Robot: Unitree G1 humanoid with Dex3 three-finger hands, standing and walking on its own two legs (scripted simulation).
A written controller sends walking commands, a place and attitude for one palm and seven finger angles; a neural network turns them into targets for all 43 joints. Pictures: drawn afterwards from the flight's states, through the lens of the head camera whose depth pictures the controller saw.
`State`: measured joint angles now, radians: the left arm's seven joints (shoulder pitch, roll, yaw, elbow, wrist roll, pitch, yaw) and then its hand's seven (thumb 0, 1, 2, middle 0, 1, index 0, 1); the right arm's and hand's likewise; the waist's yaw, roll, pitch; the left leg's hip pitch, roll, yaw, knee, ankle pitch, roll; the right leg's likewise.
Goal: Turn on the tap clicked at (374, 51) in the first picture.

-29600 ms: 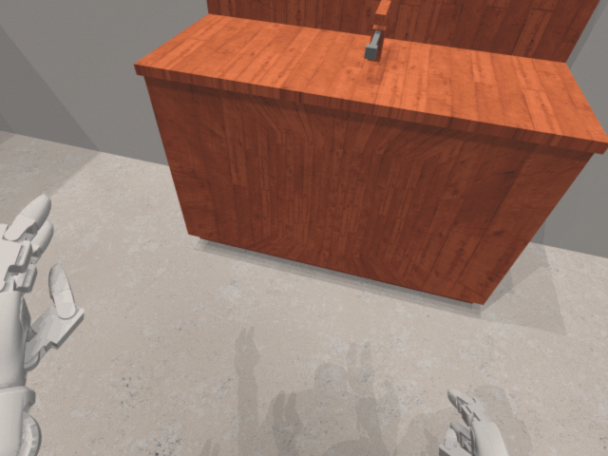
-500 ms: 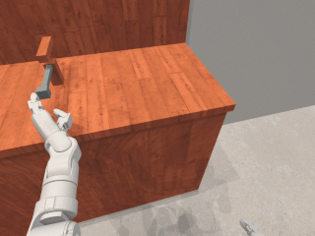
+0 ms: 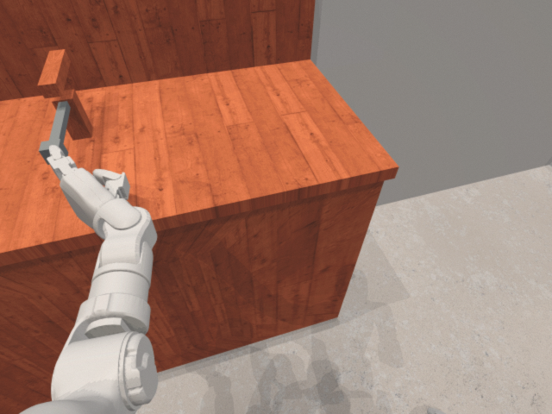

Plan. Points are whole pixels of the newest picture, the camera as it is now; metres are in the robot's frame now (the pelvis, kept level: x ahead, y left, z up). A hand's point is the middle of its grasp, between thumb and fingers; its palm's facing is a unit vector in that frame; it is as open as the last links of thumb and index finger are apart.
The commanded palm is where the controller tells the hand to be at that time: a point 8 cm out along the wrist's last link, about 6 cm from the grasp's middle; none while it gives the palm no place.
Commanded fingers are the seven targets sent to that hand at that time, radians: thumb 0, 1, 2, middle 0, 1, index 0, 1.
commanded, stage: push the lever round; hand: left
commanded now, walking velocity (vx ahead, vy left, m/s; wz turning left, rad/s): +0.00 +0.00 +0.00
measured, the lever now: (54, 151) +0.48 +0.36 +0.14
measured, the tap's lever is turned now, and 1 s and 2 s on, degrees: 0 0 0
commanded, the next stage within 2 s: none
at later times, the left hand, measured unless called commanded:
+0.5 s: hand (140, 167) +0.46 +0.22 +0.12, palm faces +0.85 -0.52 -0.10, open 8.5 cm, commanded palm +0.42 +0.23 +0.12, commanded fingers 0.00 0.90 0.90 -0.15 -0.15 -0.15 -0.15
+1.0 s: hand (142, 166) +0.46 +0.22 +0.12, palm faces +0.87 -0.47 -0.13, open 8.5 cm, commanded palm +0.45 +0.23 +0.12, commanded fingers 0.00 0.90 0.90 -0.15 -0.15 -0.15 -0.15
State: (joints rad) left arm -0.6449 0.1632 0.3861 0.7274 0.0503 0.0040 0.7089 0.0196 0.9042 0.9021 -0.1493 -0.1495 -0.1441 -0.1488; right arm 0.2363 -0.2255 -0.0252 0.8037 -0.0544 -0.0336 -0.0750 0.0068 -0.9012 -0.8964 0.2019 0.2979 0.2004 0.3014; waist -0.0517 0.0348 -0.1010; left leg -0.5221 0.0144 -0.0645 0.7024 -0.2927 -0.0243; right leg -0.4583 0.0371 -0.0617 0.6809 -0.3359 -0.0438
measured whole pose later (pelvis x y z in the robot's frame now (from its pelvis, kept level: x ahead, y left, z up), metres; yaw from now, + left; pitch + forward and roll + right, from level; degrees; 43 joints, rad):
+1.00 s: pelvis -0.02 -0.02 -0.01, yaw +0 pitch +12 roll -1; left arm -0.95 0.27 0.50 1.10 0.16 -0.06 0.95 0.02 0.90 0.90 -0.15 -0.15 0.00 0.00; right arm 0.30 -0.23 -0.02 0.83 -0.09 -0.04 -0.05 0.00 -0.90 -0.90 0.20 0.30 0.20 0.30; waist -0.13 0.03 -0.13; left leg -0.69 0.04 -0.09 0.77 -0.29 -0.02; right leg -0.63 0.06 -0.09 0.75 -0.33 -0.08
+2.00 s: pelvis -0.01 -0.04 -0.01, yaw +1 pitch +12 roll -1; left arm -0.93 0.29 0.49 1.09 0.11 -0.08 0.89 0.02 0.90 0.90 -0.15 -0.15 0.00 0.00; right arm 0.30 -0.24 -0.02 0.83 -0.07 -0.07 -0.04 0.00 -0.90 -0.90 0.20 0.30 0.20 0.30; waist -0.11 0.04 -0.13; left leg -0.69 0.04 -0.11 0.77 -0.30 -0.01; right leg -0.63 0.07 -0.11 0.76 -0.35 -0.10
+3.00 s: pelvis -0.01 -0.04 -0.01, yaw +1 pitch +12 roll +0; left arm -0.94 0.27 0.48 1.10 0.11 -0.07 0.91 0.02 0.90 0.90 -0.15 -0.15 0.00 0.00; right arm 0.30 -0.24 -0.01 0.84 -0.07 -0.07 -0.05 0.00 -0.90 -0.90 0.20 0.30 0.20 0.30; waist -0.12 0.05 -0.13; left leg -0.70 0.04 -0.11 0.77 -0.30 0.00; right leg -0.63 0.07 -0.11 0.76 -0.35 -0.10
